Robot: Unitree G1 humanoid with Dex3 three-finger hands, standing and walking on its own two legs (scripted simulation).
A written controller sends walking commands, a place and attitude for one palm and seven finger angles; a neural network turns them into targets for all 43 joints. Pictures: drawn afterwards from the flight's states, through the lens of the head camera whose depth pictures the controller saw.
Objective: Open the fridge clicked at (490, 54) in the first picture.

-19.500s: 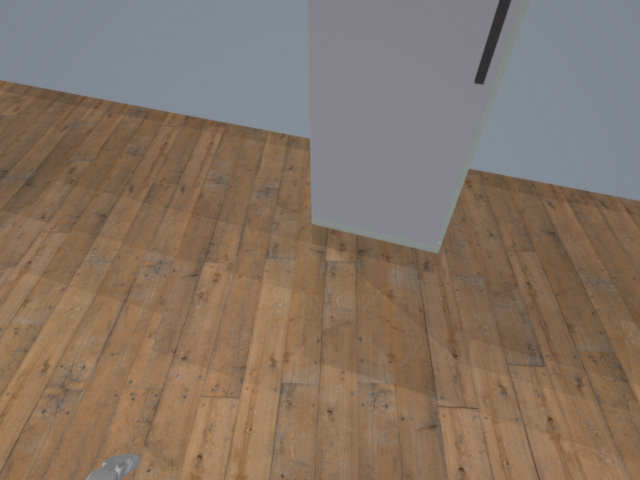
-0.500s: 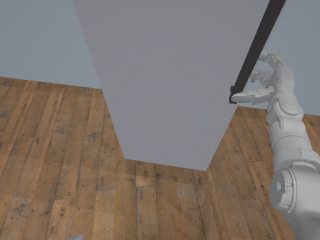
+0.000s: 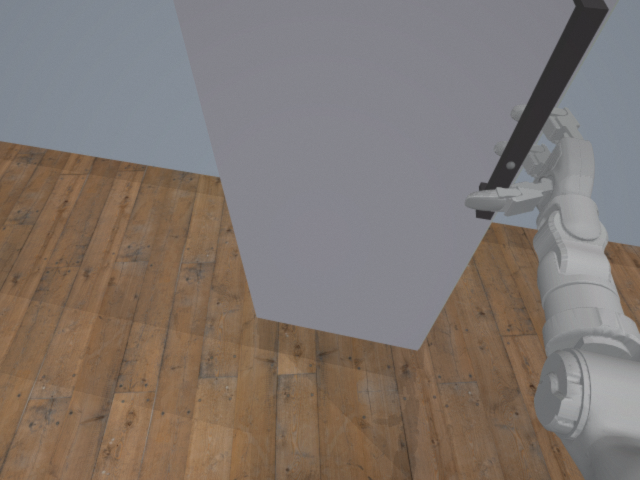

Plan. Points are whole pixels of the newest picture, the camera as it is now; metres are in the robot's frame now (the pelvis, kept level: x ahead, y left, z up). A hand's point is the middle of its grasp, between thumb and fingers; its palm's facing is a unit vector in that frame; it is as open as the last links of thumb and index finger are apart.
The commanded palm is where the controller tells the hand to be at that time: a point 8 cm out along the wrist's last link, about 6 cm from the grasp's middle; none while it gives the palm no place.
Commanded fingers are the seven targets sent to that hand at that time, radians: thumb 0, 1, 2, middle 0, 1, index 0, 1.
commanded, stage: slide the fingers in behind the handle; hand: right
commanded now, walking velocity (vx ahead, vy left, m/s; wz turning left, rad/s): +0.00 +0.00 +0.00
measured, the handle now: (522, 123) +0.55 -0.17 +0.17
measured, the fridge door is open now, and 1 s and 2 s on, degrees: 0 0 1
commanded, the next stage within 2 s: grip the handle and tug to test in 0.66 s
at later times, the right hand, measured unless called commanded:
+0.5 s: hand (508, 165) +0.48 -0.14 +0.16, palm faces +0.07 +1.00 +0.00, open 14.2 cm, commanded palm +0.45 -0.18 +0.15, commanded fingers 0.00 0.50 -0.30 0.30 1.20 0.30 1.20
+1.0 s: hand (501, 165) +0.49 -0.14 +0.15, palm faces +0.07 +1.00 +0.00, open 12.6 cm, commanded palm +0.46 -0.18 +0.15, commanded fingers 0.00 -0.11 -0.56 0.37 1.29 0.37 1.29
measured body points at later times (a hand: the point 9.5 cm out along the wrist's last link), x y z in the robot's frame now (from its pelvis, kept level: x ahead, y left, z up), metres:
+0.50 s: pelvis +0.01 +0.00 +0.00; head +0.05 +0.00 +0.45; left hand +0.06 +0.25 -0.12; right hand +0.47 -0.20 +0.16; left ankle -0.01 +0.11 -0.72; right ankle -0.01 -0.11 -0.72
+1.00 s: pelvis +0.00 +0.00 +0.00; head +0.05 +0.00 +0.45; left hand +0.04 +0.26 -0.12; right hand +0.48 -0.19 +0.15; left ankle -0.01 +0.11 -0.72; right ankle -0.01 -0.11 -0.72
